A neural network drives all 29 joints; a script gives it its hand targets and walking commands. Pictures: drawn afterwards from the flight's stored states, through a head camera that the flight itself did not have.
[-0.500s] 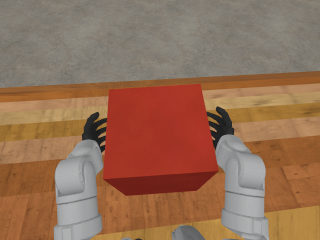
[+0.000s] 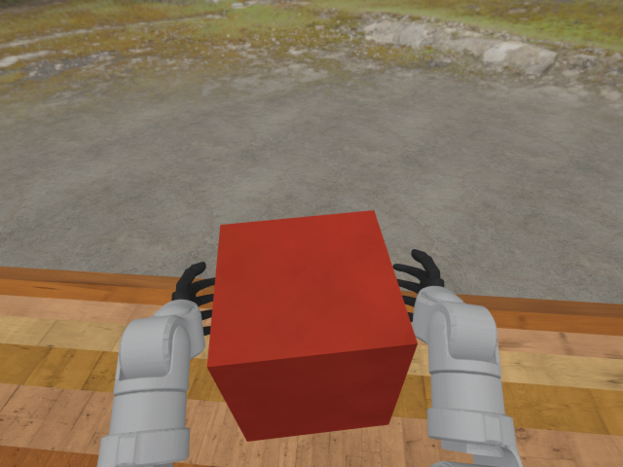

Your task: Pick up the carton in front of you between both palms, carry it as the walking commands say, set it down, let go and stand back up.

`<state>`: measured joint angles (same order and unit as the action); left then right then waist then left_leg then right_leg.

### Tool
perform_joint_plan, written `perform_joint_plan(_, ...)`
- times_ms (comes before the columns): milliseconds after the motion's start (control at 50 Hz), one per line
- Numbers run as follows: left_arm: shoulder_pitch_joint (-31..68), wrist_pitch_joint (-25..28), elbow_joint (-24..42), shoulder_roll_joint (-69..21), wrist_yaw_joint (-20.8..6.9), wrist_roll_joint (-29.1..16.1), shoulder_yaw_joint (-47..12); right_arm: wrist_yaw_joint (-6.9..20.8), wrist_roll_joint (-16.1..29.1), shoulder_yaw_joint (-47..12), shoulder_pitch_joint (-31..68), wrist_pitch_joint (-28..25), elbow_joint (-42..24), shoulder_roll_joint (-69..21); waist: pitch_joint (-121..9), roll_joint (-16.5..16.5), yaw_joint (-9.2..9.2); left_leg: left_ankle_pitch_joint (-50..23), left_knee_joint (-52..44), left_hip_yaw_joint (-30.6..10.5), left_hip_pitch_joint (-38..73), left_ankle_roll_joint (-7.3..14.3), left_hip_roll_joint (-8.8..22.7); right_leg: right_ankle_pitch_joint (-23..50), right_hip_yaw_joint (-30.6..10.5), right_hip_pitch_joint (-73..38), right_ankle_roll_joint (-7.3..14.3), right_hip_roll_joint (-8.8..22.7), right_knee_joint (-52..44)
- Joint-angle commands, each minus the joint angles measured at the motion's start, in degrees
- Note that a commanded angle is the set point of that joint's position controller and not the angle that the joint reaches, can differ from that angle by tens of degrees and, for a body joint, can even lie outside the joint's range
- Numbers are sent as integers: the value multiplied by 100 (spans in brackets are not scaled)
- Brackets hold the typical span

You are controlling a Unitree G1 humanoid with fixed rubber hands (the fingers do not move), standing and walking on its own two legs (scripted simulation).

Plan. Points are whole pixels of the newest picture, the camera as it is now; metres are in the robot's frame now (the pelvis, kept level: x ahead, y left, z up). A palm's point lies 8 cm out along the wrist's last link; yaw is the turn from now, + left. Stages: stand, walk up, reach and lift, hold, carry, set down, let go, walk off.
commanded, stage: carry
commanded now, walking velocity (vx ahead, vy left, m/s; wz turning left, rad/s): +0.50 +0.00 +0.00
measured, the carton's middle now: (308, 329) +0.33 +0.03 +0.04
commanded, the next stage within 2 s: none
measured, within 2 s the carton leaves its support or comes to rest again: neither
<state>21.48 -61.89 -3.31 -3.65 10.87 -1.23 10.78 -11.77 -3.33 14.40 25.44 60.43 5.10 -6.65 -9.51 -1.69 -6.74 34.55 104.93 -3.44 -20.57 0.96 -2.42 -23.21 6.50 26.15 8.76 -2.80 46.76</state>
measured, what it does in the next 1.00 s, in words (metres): goes down: left foot 0.17 m lower, then right foot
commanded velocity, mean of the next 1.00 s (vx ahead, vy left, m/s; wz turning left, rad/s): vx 0.50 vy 0.00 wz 0.00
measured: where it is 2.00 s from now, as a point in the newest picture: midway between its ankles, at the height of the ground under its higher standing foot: (376, 349)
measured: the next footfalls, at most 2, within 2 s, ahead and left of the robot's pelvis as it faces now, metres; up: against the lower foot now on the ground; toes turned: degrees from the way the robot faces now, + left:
left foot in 0.54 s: +0.34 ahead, -0.06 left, -0.17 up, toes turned -8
right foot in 0.74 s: +0.39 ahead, -0.23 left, -0.17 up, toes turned -1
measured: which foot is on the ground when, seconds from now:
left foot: down 0.00-0.12, up 0.14-0.52, down 0.54-0.80, up 0.82-1.00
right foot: down 0.00-0.50, up 0.52-0.72, down 0.74-1.00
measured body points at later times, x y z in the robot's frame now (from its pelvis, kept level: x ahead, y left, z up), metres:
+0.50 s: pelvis +0.25 -0.09 -0.04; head +0.28 -0.10 +0.40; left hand +0.55 +0.08 +0.03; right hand +0.58 -0.22 +0.03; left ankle +0.34 -0.08 -0.77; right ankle +0.05 -0.05 -0.64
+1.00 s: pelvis +0.54 -0.17 -0.21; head +0.60 -0.18 +0.23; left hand +0.85 +0.01 -0.18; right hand +0.89 -0.30 -0.17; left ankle +0.64 -0.12 -0.92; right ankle +0.36 -0.23 -0.85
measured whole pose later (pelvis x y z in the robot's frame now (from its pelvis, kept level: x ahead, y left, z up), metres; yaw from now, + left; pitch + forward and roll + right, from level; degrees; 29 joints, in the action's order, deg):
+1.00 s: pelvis +0.54 -0.17 -0.21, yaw -4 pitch +5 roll +0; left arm 15.7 -48.9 3.1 -5.1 12.7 -4.2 9.5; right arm -10.3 -0.6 14.1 20.6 45.7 -2.0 -8.8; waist 2.6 1.0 -8.7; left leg -6.1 38.8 2.6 -34.3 2.6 -3.9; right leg -38.8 -1.0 17.2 7.0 -8.6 62.4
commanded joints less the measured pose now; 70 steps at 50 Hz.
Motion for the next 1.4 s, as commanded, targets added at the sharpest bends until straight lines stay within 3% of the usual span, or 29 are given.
perform_joint_plan(0,4809,379,1074,-4917,-415,-1850,-3494,-18,610,-2509,3169,-175,-292,-4248,-1042,-31,285,289,-1021,-297,-2431,-17,17,4522,-3564,-2563,524,1905,-1029)
perform_joint_plan(180,1823,1847,1219,-4958,-425,-1303,-3590,29,1075,-3841,1775,-1780,-1395,-4870,-2460,-1504,-709,188,-1509,660,-3758,-47,-489,11096,-1746,-6814,-1299,666,-833)
perform_joint_plan(280,1302,2379,2039,-4865,-524,-1402,-4682,231,479,-3533,189,-2313,-1450,-4223,-2598,388,-497,-2156,-5534,423,-3135,-46,-422,8223,-2291,-6395,-588,393,-1094)
perform_joint_plan(320,2039,2477,2232,-4829,-641,-1458,-4987,377,427,-3511,321,-2386,-1485,-4350,-2208,863,144,-3034,-6836,715,-1291,-163,-504,7091,-1762,-4420,-593,264,-956)
perform_joint_plan(360,2215,2465,2363,-4686,-736,-1626,-4859,485,777,-3850,851,-2444,-1964,-4297,-1779,-184,124,-4872,-6376,59,-726,124,-27,5281,-1854,-2953,-714,261,242)
perform_joint_plan(420,1797,2191,1846,-4043,-619,-1360,-4559,371,893,-3890,1492,-2272,-2189,-3535,-1081,603,170,-6509,-8190,1100,912,267,-554,3214,-1193,-1439,-667,-399,507)
perform_joint_plan(460,1911,1908,1726,-3635,-483,-1303,-4203,226,699,-3606,1166,-1908,-1966,-2917,-667,544,1225,-6678,-7725,1307,2731,680,-497,3097,-763,390,-867,-322,2379)
perform_joint_plan(500,2165,1517,1754,-3144,-251,-1205,-3780,39,574,-3229,404,-1446,-1376,-2437,-53,1798,1787,-6903,-8571,-75,3681,1653,1011,-2117,-310,2385,-1183,-767,5270)
perform_joint_plan(520,1836,1305,1546,-2706,-113,-1090,-3421,-105,670,-3162,346,-1272,-1364,-2301,-701,1083,1172,-7425,-7113,-1667,3793,2178,2008,-2220,-1186,2701,-1126,-285,5315)
perform_joint_plan(580,1765,876,660,-1619,261,-651,-1735,-303,1534,-3646,2344,-763,-1833,-2067,-59,-578,1165,-6094,-6494,-3278,2175,2512,2290,-1406,-1872,3213,-1149,235,3355)
perform_joint_plan(660,3582,749,983,-2365,55,-682,-1572,-34,2553,-4185,4494,-432,-1858,-3668,113,-687,1375,-5980,-6278,-4372,532,2372,1635,-914,-1352,1856,-1171,156,1124)
perform_joint_plan(720,3735,1054,807,-3164,122,-449,-1682,317,2812,-4137,4252,-548,-1244,-4347,-1141,66,690,-4708,-4711,-1622,-124,1292,805,1335,-1097,-595,-506,158,84)
perform_joint_plan(740,3715,1125,867,-3356,186,-381,-1744,373,2971,-4292,4695,-636,-1654,-4672,-1432,-903,309,-4783,-3432,-391,-1183,550,46,1590,-2088,-2176,-21,604,-1001)
perform_joint_plan(760,3830,1246,997,-3492,233,-256,-1746,393,2843,-4293,4454,-664,-1429,-4805,-1624,-1713,60,-1285,-2249,219,-2735,95,-364,3218,-3428,-3666,429,1513,-1141)
perform_joint_plan(800,3521,1350,1136,-3914,211,-475,-2384,373,2359,-3879,3291,-888,-822,-4659,-1684,308,-237,-106,-2263,32,-4063,80,-268,4772,-3708,-4599,604,1482,-548)
perform_joint_plan(880,3712,1608,2185,-4529,-84,-1437,-3857,245,1360,-3167,1760,-1256,-562,-4379,-1499,-20,-111,-704,-3533,411,-4151,75,-81,4580,-2775,-4580,77,649,160)
perform_joint_plan(920,3282,1641,1739,-4700,-233,-1446,-4073,177,877,-3073,1851,-1488,-710,-4326,-1413,335,-117,-3547,-6377,1031,-1544,215,-455,3016,-1784,-2462,-221,-292,1029)
perform_joint_plan(1000,3272,1664,1845,-4535,-566,-2134,-4501,104,499,-2878,1457,-1551,-1213,-3566,-1503,-213,955,-6220,-7948,1209,3168,396,-263,2802,-1064,311,-294,-30,2536)
perform_joint_plan(1020,3441,1605,1767,-4465,-565,-2144,-4457,111,538,-2934,1432,-1474,-1244,-3445,-1375,712,1719,-6516,-7905,724,3969,883,240,289,-655,1353,-462,-287,4837)
perform_joint_plan(1040,3373,1546,1588,-4188,-521,-2040,-4198,53,468,-3007,1462,-1387,-1105,-3232,-1250,1036,1776,-6665,-7217,-432,4801,1326,1088,-1714,-737,2821,-722,-649,6253)
perform_joint_plan(1080,2984,1367,1582,-3804,-298,-1652,-3678,8,711,-3172,1217,-1283,-1323,-3042,-1458,850,1182,-7547,-6308,-1731,4797,1412,1884,-1568,-1200,3737,-413,-177,5329)
perform_joint_plan(1120,2670,1181,1451,-3314,-41,-1156,-3162,-15,1149,-3524,1800,-1107,-1525,-3202,-900,37,1227,-5634,-6277,-2175,3228,1344,1470,-123,-1177,3454,-621,162,3481)
perform_joint_plan(1160,1805,1076,810,-3196,88,-579,-2634,42,1355,-3470,1405,-957,-1252,-3115,-665,75,1185,-6693,-6668,-1631,2078,892,642,146,-405,2423,-896,-29,2028)
perform_joint_plan(1180,1785,1085,860,-3254,55,-450,-2584,94,1472,-3657,1769,-966,-1227,-3362,-1022,573,1078,-7351,-6018,-2272,1882,1267,1123,651,-726,2057,-937,118,1605)
perform_joint_plan(1260,2798,1354,1179,-3839,-14,-484,-2592,495,2349,-4210,2960,-1061,-1328,-4457,-517,220,1256,-3031,-5030,-708,-844,669,-131,4934,246,-914,-902,-437,-1178)
perform_joint_plan(1320,2193,1485,533,-3604,-7,24,-2485,542,2013,-4053,2562,-1209,-706,-4302,-1278,566,-59,-4761,-3215,131,-2597,267,456,4830,70,-4204,-452,-282,46)
perform_joint_plan(1340,2019,1530,520,-3736,-35,4,-2559,537,1980,-4123,2839,-1263,-834,-4427,-1377,-546,-790,-3504,-320,612,-2916,-139,33,4556,-437,-4634,139,271,-522)
perform_joint_plan(1360,1597,1537,161,-3828,-45,-163,-2645,469,1806,-4035,2469,-1236,-722,-4394,-1485,-1738,-630,223,796,637,-3299,-235,-743,5080,-1805,-4669,539,1062,-1095)
perform_joint_plan(1380,1641,1565,67,-3764,-35,-18,-2761,432,1652,-3905,2299,-1212,-173,-4317,-1397,-841,76,621,340,341,-3370,13,-462,6397,-2373,-4571,471,1570,-747)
